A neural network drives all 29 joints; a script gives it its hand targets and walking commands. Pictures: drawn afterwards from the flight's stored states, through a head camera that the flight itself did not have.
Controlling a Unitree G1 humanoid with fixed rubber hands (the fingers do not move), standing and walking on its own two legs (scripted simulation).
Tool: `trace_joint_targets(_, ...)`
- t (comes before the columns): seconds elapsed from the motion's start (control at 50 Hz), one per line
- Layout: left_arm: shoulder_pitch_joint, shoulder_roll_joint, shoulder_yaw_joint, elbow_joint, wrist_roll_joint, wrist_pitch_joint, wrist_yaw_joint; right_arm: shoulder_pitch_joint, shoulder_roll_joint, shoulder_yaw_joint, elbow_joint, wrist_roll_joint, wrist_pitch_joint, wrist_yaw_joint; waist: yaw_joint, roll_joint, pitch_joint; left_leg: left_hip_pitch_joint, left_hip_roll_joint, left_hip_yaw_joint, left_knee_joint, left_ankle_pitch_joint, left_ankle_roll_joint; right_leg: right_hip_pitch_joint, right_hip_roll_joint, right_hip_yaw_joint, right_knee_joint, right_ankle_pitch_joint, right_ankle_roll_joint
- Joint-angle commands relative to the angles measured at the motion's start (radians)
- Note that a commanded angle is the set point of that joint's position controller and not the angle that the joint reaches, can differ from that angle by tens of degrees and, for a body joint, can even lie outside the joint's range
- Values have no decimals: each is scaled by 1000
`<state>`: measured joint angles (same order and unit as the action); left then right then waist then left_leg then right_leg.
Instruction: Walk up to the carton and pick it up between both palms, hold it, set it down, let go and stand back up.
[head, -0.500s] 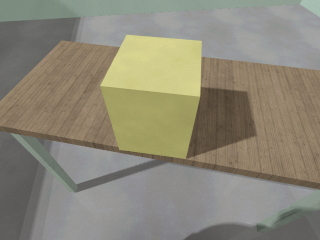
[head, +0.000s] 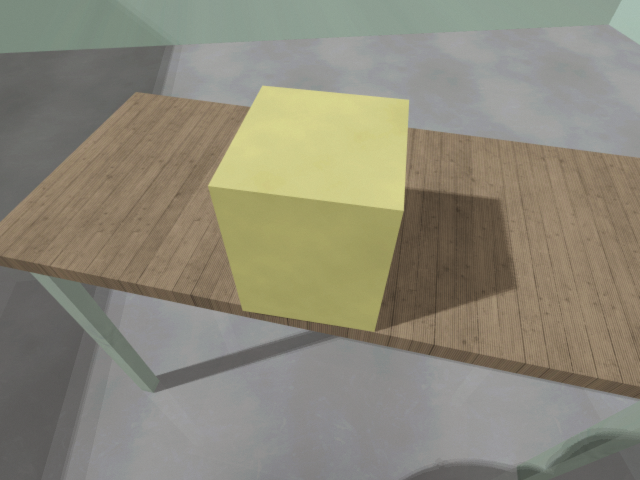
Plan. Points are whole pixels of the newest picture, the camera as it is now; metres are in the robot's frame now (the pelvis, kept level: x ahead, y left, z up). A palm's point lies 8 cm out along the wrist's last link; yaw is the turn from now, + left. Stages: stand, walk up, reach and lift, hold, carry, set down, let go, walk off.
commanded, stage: walk up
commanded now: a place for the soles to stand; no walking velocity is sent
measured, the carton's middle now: (320, 212) +0.45 +0.01 +0.08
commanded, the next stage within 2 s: reach and lift in 1.88 s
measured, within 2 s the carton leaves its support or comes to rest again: neither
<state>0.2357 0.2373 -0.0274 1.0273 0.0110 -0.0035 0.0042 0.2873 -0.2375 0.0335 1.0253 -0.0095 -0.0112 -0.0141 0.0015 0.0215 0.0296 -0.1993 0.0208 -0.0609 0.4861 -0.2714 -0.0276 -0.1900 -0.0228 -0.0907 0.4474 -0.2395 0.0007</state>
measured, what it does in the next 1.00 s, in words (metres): shifts its weight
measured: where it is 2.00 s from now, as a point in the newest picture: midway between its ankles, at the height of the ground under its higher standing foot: outside the picture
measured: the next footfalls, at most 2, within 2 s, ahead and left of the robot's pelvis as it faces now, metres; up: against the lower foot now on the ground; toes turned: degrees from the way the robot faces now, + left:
none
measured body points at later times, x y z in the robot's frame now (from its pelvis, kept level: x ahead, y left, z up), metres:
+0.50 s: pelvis +0.01 +0.06 -0.01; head +0.03 +0.06 +0.44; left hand +0.04 +0.33 -0.15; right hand +0.05 -0.20 -0.15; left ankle +0.00 +0.14 -0.74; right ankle +0.00 -0.08 -0.74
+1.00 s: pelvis +0.01 +0.09 -0.01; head +0.03 +0.07 +0.44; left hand +0.10 +0.32 -0.15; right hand -0.03 -0.17 -0.16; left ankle +0.00 +0.14 -0.74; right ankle +0.00 -0.06 -0.74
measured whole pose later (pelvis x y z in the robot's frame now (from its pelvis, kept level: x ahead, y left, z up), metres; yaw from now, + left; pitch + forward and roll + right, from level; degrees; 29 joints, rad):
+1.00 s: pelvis +0.01 +0.09 -0.01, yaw -13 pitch -1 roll +1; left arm 0.30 0.22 -0.03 0.93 0.03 -0.01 0.07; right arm 0.26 -0.27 0.03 1.01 -0.03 0.06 0.00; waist 0.00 0.01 0.06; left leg -0.18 -0.01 0.25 0.52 -0.34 0.09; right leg -0.30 -0.03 0.05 0.58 -0.27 0.03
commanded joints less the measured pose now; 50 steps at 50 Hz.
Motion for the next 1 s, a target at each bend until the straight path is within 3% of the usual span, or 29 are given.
trace_joint_targets(0.0,33,126,23,-31,1,-8,6,40,-121,-22,-33,-1,-15,-6,4,-5,16,-88,62,-52,-78,141,49,44,-99,96,-86,34,-41)
trace_joint_targets(0.08,30,123,19,-25,-1,-10,7,51,-126,-23,-26,3,-17,-7,4,4,18,-93,63,-62,-81,158,54,53,-99,93,-75,42,-40)
trace_joint_targets(0.1,74,136,28,-56,14,-21,23,22,-192,-50,-17,-24,1,3,24,30,-3,-118,33,-12,-15,61,39,78,-149,173,-93,79,-64)
trace_joint_targets(0.14,113,204,51,-52,10,-20,44,2,-142,-41,-43,-28,24,7,38,-67,7,-225,29,13,68,-40,13,131,-270,299,-128,71,-142)
trace_joint_targets(0.18,123,197,57,-56,9,-18,59,-9,-125,-39,-64,-37,32,8,35,-106,39,-225,48,30,98,-102,7,73,-314,341,-132,76,-178)
trace_joint_targets(0.22,113,187,62,-63,16,-17,59,-5,-123,-40,-73,-41,32,13,28,-139,38,-179,58,40,79,-80,7,33,-287,298,-107,120,-161)
trace_joint_targets(0.26,97,180,66,-80,21,-15,53,25,-132,-46,-78,-41,27,15,2,-120,3,-82,54,44,22,3,8,-21,-223,242,-54,163,-119)
trace_joint_targets(0.3,60,146,57,-109,23,-12,48,42,-185,-57,-86,-36,20,17,-21,-8,-1,-3,92,-1,-64,139,37,-78,-108,110,80,179,-43)
trace_joint_targets(0.34,73,82,39,-121,22,-3,50,4,-214,-59,-103,-25,27,13,-12,116,-10,24,179,-103,-155,185,112,-149,-10,51,181,-87,-8)
trace_joint_targets(0.36,90,65,34,-125,24,4,55,-7,-207,-55,-105,-25,36,8,-10,121,5,14,202,-109,-172,142,152,-166,6,60,204,-182,-17)
trace_joint_targets(0.4,127,64,28,-120,27,2,60,-53,-187,-46,-107,-26,50,2,7,121,43,-17,184,-56,-149,159,178,-139,9,79,193,-187,-25)
trace_joint_targets(0.42,162,60,24,-119,25,-4,63,-72,-187,-44,-107,-25,53,1,19,128,41,-33,170,-11,-120,201,168,-96,-7,82,141,-91,-24)
trace_joint_targets(0.46,199,83,29,-125,31,-28,67,-93,-171,-44,-110,-24,55,7,29,44,-5,-46,122,60,0,274,114,-7,-74,152,50,187,-35)
trace_joint_targets(0.48,209,117,40,-128,35,-36,62,-86,-150,-41,-115,-18,54,10,21,-7,-43,-86,102,66,38,157,78,48,-122,214,29,268,-66)
trace_joint_targets(0.5,206,162,48,-127,36,-33,58,-59,-124,-36,-121,-22,57,12,8,-74,-40,-99,68,76,52,29,36,23,-183,320,11,258,-110)
trace_joint_targets(0.52,196,173,56,-124,30,-28,58,-61,-116,-32,-118,-28,57,9,12,-110,-18,-102,72,73,58,-17,15,7,-218,373,-13,227,-135)
trace_joint_targets(0.56,174,156,53,-128,23,-19,60,-44,-144,-32,-113,-32,45,6,13,-106,7,-74,91,59,7,16,8,-26,-198,339,0,233,-122)
trace_joint_targets(0.6,129,131,40,-141,14,-21,54,-18,-178,-38,-101,-25,32,9,-2,-38,-9,47,114,48,-87,208,21,-87,-104,197,88,278,-55)
trace_joint_targets(0.62,115,102,31,-150,15,-21,50,-16,-190,-41,-102,-16,30,9,-12,-2,-21,106,142,27,-121,292,39,-151,-53,152,127,171,-25)
trace_joint_targets(0.66,125,71,23,-150,18,-12,55,-44,-187,-37,-101,-11,37,6,5,54,-10,99,207,-12,-185,247,94,-183,-10,112,147,-76,-12)
trace_joint_targets(0.7,134,60,17,-143,19,-11,60,-54,-160,-29,-96,-18,46,-1,5,62,39,58,197,18,-189,171,112,-179,-15,112,131,-80,-21)
trace_joint_targets(0.78,164,90,22,-127,23,-30,62,-38,-154,-29,-73,-18,49,7,9,11,7,17,124,130,-118,187,62,-77,-72,166,71,190,-37)
trace_joint_targets(0.8,165,110,30,-125,21,-30,64,-20,-155,-29,-71,-20,47,8,3,-31,-13,43,124,138,-99,222,43,-69,-79,170,81,234,-37)
trace_joint_targets(0.82,159,107,29,-120,18,-30,64,-11,-162,-30,-66,-22,44,8,4,-35,-19,66,122,146,-86,275,39,-80,-86,173,88,264,-40)
trace_joint_targets(0.88,145,89,28,-132,18,-25,71,8,-179,-38,-56,-23,50,10,-1,2,-31,93,143,155,-73,345,40,-115,-68,155,114,239,-37)
trace_joint_targets(0.98,135,94,30,-136,23,-15,76,6,-180,-37,-67,-26,70,11,1,2,6,11,152,146,-100,86,71,-131,-54,161,137,145,-49)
